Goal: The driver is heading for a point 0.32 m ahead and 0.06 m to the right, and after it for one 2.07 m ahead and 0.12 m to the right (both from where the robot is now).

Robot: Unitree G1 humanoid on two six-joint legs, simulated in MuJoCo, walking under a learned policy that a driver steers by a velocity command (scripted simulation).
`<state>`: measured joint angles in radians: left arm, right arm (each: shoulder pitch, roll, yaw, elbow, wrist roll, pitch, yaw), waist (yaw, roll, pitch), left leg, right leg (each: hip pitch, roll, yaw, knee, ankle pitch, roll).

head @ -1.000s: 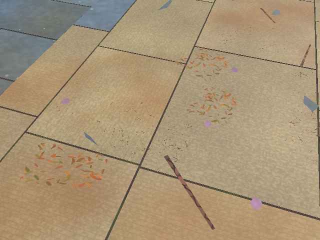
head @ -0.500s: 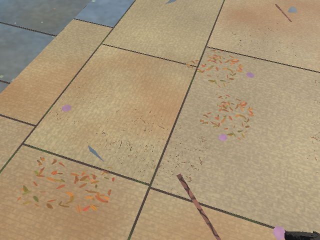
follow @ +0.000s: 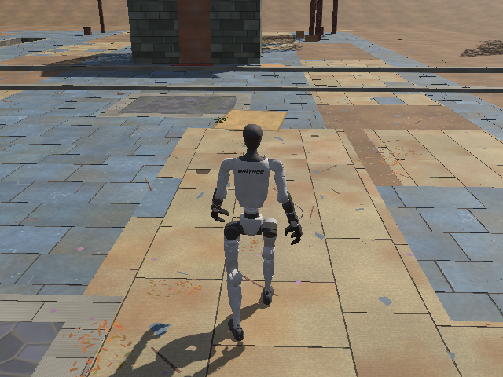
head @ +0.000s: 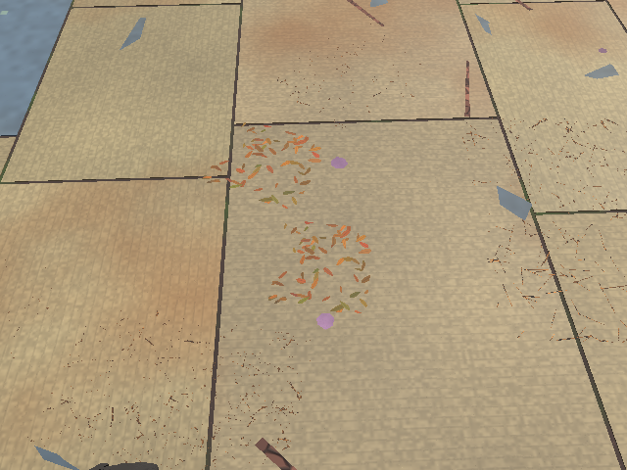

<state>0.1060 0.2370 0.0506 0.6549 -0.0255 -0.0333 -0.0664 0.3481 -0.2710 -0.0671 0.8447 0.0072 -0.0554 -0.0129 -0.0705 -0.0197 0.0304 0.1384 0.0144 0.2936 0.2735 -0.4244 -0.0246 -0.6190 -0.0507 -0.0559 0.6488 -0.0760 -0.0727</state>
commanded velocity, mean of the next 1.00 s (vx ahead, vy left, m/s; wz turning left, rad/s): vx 0.18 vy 0.00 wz -0.17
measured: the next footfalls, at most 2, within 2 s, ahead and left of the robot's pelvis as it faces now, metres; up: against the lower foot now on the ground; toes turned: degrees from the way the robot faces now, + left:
right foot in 0.04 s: +0.20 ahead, -0.10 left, +0.00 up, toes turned -4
left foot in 0.50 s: +0.45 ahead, +0.04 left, +0.00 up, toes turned -22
